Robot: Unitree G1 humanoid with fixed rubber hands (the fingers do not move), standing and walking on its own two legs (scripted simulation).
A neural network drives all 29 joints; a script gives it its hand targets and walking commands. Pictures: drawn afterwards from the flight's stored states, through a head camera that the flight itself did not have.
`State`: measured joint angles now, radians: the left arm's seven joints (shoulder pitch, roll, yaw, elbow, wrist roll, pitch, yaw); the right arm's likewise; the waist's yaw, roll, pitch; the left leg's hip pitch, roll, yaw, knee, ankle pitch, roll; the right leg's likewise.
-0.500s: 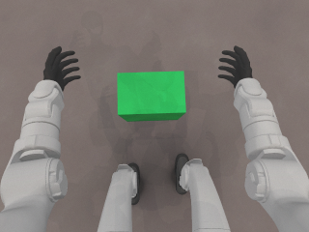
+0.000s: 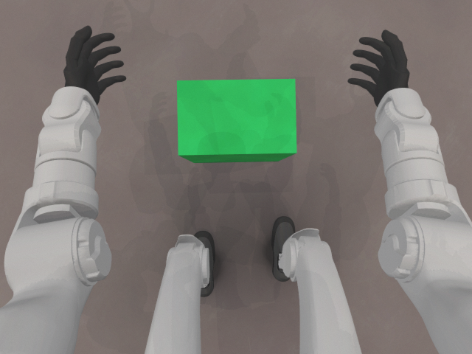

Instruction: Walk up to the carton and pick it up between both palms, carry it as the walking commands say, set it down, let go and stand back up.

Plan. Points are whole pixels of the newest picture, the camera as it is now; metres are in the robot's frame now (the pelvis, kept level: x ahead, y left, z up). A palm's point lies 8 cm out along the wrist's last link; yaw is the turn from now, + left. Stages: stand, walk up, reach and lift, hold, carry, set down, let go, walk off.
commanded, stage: reach and lift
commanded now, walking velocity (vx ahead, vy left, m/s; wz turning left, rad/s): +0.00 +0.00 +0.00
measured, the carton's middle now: (236, 128) +0.50 +0.00 -0.48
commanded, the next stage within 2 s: none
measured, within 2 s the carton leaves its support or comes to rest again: neither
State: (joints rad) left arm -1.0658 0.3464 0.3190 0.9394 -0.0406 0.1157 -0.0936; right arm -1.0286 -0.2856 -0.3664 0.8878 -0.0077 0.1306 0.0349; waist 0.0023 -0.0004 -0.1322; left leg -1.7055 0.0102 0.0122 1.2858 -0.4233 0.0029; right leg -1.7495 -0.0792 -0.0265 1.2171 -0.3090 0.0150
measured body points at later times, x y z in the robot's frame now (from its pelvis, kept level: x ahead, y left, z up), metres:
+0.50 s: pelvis -0.03 -0.01 -0.15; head +0.31 -0.01 +0.15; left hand +0.51 +0.23 -0.27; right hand +0.51 -0.22 -0.28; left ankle +0.05 +0.12 -0.58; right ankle +0.10 -0.14 -0.58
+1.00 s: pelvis -0.05 +0.00 -0.23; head +0.33 +0.01 +0.01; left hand +0.50 +0.23 -0.41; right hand +0.50 -0.21 -0.41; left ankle +0.05 +0.12 -0.58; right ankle +0.09 -0.14 -0.58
